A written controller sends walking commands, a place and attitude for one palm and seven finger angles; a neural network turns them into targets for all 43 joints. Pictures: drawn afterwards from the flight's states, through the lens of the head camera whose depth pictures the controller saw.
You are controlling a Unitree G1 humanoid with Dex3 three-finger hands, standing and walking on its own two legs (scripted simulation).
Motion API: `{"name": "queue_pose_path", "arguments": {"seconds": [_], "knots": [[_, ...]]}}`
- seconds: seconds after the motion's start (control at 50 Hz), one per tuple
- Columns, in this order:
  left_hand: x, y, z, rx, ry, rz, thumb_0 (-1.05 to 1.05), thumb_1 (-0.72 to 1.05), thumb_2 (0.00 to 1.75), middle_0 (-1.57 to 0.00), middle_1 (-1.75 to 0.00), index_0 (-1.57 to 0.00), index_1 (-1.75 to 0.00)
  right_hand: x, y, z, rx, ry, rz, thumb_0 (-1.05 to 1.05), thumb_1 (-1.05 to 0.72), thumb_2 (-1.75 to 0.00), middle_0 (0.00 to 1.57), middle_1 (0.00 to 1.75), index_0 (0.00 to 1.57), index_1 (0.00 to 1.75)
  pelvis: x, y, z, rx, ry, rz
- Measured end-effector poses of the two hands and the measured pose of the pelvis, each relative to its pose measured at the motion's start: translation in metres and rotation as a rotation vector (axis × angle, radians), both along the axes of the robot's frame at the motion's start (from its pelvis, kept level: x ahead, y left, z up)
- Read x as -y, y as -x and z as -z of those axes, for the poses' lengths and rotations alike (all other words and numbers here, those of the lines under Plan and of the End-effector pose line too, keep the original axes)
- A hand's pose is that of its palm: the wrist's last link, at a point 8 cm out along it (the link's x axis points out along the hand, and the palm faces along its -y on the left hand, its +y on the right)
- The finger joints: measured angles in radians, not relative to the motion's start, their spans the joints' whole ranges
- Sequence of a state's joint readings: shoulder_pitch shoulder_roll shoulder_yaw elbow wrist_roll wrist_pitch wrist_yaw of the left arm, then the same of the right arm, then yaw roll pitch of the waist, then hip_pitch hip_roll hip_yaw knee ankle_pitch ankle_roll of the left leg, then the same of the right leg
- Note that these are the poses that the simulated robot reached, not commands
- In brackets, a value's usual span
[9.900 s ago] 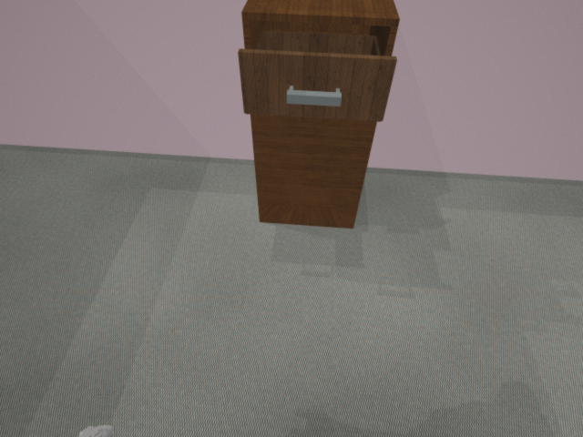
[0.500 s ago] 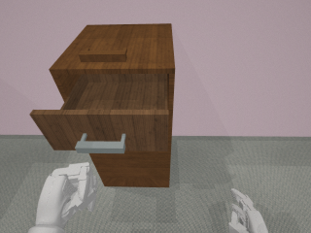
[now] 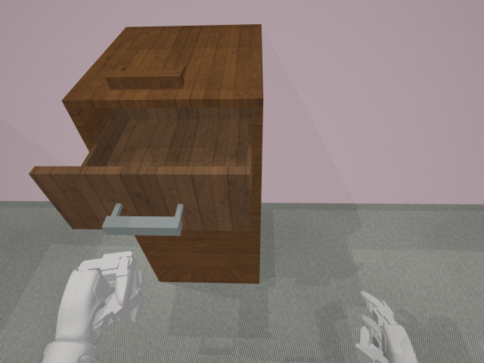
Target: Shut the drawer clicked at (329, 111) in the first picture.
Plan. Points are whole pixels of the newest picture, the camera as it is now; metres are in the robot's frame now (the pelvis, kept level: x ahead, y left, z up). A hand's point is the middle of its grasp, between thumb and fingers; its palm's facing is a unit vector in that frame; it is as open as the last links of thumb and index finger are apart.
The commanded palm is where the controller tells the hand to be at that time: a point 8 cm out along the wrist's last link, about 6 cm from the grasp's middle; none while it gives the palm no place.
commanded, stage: bring the fist close to the handle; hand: left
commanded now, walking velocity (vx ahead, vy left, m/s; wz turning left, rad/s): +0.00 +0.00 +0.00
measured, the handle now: (146, 216) +0.36 +0.21 +0.04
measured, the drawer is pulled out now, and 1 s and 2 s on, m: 0.20 0.20 0.15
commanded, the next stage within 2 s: push the drawer shut in 1.04 s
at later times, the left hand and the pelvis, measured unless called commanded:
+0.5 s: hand (159, 275) +0.24 +0.15 +0.05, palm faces +0.02 -1.00 -0.04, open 3.3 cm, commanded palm +0.22 +0.21 +0.06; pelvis +0.00 +0.01 -0.01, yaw -1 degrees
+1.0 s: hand (161, 269) +0.26 +0.15 +0.04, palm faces +0.03 -1.00 -0.04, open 3.3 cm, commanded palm +0.23 +0.21 +0.04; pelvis +0.00 +0.02 -0.02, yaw -1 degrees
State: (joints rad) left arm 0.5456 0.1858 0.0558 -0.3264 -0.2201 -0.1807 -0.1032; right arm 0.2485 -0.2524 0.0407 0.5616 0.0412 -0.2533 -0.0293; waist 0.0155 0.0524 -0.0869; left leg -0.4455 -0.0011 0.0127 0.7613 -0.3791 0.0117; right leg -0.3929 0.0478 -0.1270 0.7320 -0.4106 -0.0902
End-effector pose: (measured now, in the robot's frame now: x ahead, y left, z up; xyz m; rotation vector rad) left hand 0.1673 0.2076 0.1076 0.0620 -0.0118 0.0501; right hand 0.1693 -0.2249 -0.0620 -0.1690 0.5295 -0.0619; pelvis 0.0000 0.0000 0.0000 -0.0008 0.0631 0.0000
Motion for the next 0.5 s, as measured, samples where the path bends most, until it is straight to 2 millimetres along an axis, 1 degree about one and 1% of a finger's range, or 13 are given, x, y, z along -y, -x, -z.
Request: {"name": "queue_pose_path", "arguments": {"seconds": [0.1, 0.24, 0.5], "knots": [[0.0, -0.011, 0.008, -0.008, 0.01, 0.002, 0.01, 0.9, 0.9, -1.4, -1.6, -1.4, -1.6, 0.005, 0.006, 0.005, -0.031, 0.008, 0.019, 0.01, -0.9, -0.9, 0.21, 0.3, 0.21, 0.3, -0.001, -0.002, 0.001, -0.017, -0.003, 0.005], [0.0, -0.023, 0.024, -0.029, 0.013, 0.009, 0.01, 0.9, 0.9, -1.4, -1.6, -1.4, -1.6, 0.007, 0.013, 0.012, -0.081, 0.023, 0.036, 0.01, -0.9, -0.9, 0.2, 0.29, 0.2, 0.3, -0.004, -0.003, 0.004, -0.04, -0.003, 0.01], [0.003, -0.052, 0.051, -0.03, 0.024, 0.027, 0.01, 0.9, 0.9, -1.4, -1.6, -1.4, -1.6, -0.003, 0.019, 0.03, -0.154, 0.023, 0.036, 0.01, -0.9, -0.9, 0.21, 0.29, 0.21, 0.3, -0.013, -0.002, 0.015, -0.096, -0.001, 0.017]]}}
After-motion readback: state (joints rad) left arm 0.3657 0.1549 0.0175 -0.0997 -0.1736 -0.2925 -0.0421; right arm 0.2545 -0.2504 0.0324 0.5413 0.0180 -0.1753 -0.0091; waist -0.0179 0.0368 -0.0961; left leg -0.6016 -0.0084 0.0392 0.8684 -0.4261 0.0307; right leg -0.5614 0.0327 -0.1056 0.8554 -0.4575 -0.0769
